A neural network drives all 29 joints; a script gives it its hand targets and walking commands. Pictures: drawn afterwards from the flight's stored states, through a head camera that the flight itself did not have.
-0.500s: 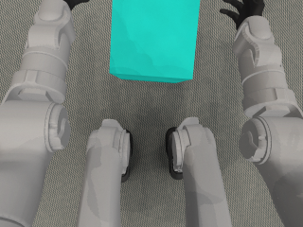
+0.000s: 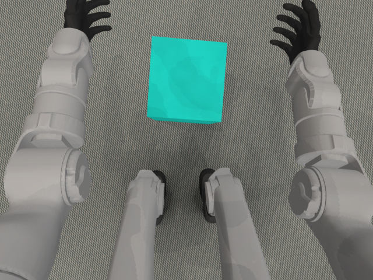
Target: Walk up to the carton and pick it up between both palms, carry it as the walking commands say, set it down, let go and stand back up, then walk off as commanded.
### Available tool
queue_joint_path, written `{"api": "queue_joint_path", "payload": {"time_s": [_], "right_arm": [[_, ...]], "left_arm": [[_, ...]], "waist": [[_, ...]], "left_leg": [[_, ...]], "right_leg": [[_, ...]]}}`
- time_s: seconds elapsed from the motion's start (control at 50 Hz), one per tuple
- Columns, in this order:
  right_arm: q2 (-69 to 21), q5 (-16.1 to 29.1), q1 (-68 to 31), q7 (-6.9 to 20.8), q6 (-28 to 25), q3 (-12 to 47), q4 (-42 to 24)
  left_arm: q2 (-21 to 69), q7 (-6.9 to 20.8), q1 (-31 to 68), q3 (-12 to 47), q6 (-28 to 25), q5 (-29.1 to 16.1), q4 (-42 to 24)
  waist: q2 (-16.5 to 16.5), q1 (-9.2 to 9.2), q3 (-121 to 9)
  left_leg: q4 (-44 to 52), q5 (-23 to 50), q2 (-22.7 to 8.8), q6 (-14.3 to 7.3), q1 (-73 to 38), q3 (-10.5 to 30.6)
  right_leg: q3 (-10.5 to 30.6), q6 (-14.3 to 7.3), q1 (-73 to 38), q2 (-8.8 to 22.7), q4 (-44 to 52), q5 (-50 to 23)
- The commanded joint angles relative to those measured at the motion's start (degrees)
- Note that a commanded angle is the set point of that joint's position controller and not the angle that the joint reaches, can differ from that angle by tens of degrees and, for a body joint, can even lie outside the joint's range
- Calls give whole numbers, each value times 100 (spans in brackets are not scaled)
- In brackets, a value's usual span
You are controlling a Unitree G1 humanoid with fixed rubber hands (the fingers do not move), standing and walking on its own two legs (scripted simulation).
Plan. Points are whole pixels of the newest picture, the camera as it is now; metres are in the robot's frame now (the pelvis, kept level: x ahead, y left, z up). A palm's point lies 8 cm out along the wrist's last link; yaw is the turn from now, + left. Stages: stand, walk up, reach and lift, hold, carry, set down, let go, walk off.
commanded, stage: set down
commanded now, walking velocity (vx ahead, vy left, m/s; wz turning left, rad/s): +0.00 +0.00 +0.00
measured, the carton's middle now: (185, 88) +0.51 -0.01 -0.43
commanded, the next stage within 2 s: let go in 0.50 s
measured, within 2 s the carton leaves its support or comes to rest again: neither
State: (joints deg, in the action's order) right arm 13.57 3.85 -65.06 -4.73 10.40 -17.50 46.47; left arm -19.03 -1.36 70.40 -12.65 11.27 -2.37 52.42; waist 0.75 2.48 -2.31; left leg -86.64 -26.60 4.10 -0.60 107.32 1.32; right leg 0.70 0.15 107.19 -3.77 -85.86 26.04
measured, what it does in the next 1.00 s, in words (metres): rises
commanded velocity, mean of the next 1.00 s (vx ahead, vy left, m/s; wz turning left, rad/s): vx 0.00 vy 0.00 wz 0.00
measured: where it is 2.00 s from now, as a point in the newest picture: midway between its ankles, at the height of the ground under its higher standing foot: (182, 205)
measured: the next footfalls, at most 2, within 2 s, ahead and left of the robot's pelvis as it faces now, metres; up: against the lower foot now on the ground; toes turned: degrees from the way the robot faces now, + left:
none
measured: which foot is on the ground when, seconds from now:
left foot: down 0.00-1.00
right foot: down 0.00-1.00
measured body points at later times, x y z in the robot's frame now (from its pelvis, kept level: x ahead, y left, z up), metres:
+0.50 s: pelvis +0.03 +0.00 +0.12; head +0.33 +0.00 +0.45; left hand +0.55 +0.18 +0.00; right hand +0.52 -0.21 +0.00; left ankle +0.08 +0.10 -0.52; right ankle +0.08 -0.11 -0.52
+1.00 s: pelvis +0.07 -0.01 +0.18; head +0.25 +0.00 +0.60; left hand +0.40 +0.21 +0.08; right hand +0.38 -0.24 +0.09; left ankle +0.08 +0.10 -0.52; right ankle +0.08 -0.11 -0.52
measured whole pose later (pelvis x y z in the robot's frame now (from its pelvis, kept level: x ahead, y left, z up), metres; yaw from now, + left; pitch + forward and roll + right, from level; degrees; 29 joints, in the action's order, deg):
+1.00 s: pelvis +0.07 -0.01 +0.18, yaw +1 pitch +26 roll +0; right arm 11.1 -1.9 -14.9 3.7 2.7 -8.4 34.2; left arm -10.4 0.3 17.5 -9.0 2.9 2.9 35.9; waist -0.6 2.2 -4.2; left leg -38.8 -15.6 3.4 -0.7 49.0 3.2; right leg 2.6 -0.9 49.5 -2.8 -39.2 15.5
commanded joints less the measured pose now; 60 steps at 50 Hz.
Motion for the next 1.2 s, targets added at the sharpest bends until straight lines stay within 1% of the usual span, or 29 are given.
{"api": "queue_joint_path", "payload": {"time_s": [0.0,0.14,0.24,0.34,0.44,0.5,0.56,0.62,0.68,0.72,0.76,0.84,0.92,0.96,1.06,1.12,1.18], "right_arm": [[562,-57,-1130,23,-146,-42,-662],[369,-219,-806,70,-253,-102,-732],[260,-384,-630,128,-348,-227,-754],[112,-617,-421,230,-448,-392,-605],[-23,-908,-122,347,-557,-558,-387],[-26,-1049,165,389,-608,-580,-434],[25,-1115,690,421,-656,-435,-732],[169,-1077,1414,479,-654,-100,-1326],[295,-983,2184,584,-588,184,-1793],[296,-898,2667,663,-566,342,-1936],[294,-798,2988,734,-576,447,-1974],[242,-675,3904,837,-700,652,-1812],[186,-556,4572,855,-850,790,-1649],[168,-537,5028,843,-904,881,-1672],[195,-490,6149,800,-1048,1132,-1986],[218,-410,6415,775,-1093,1239,-2250],[228,-393,6888,775,-1055,1323,-2471]], "left_arm": [[-608,62,1303,-108,-165,45,-603],[-538,193,977,-240,-313,203,-610],[-412,273,851,-323,-407,342,-617],[-192,307,695,-459,-504,543,-500],[12,289,365,-680,-604,810,-315],[83,237,14,-755,-656,952,-332],[144,145,-571,-702,-706,1033,-652],[235,7,-1298,-472,-700,1021,-1361],[324,-86,-2092,-224,-644,963,-1991],[383,-75,-2596,-85,-633,867,-2248],[412,-31,-2980,-1,-642,756,-2350],[450,84,-4004,140,-775,610,-2254],[472,163,-4680,287,-927,506,-2122],[464,182,-5146,359,-979,494,-2131],[361,220,-6348,467,-1106,462,-2453],[328,263,-6724,553,-1147,377,-2717],[307,321,-7260,638,-1123,327,-2964]], "waist": [[194,78,-6212],[141,50,-6024],[185,64,-5701],[248,95,-5212],[236,95,-4832],[203,76,-5086],[151,30,-5799],[121,-28,-6644],[126,-56,-6625],[91,-45,-6217],[15,-25,-5610],[-105,5,-4404],[-55,-13,-3223],[-30,-35,-2937],[-62,-84,-2348],[-112,-120,-1903],[-133,-142,-1422]], "left_leg": [[1053,2153,44,190,-3846,-109],[1961,2438,23,197,-4328,-90],[2654,2633,-26,218,-4902,-30],[3232,2766,-77,241,-5395,30],[3513,2837,-78,232,-5444,67],[3530,3096,-67,218,-5591,77],[3492,3731,-59,201,-6066,93],[3501,4653,-84,182,-6902,150],[3656,5057,-135,195,-7497,211],[3830,4910,-156,196,-7575,226],[4053,4408,-159,194,-7454,213],[4520,3389,-155,169,-7237,149],[4912,2696,-158,151,-7302,118],[5075,2606,-157,137,-7542,110],[5474,2789,-149,86,-8388,138],[5707,2581,-165,77,-8767,136],[5965,2381,-188,60,-9181,108]], "right_leg": [[-251,243,-3509,-51,1037,-2190],[-122,270,-4402,5,1959,-2614],[-69,266,-4808,51,2659,-2705],[-60,241,-4993,77,3249,-2712],[-38,212,-5138,72,3528,-2857],[-15,205,-5408,49,3539,-3146],[19,196,-5857,13,3501,-3656],[45,162,-6296,-9,3532,-4225],[93,116,-6502,28,3737,-4392],[143,94,-6695,73,3911,-4326],[173,98,-6931,117,4084,-4059],[213,134,-7498,205,4406,-3606],[227,116,-7713,265,4748,-3144],[233,104,-7962,276,4899,-3105],[246,80,-8739,261,5306,-3263],[217,81,-9102,251,5567,-3043],[175,85,-9507,237,5844,-2791]]}}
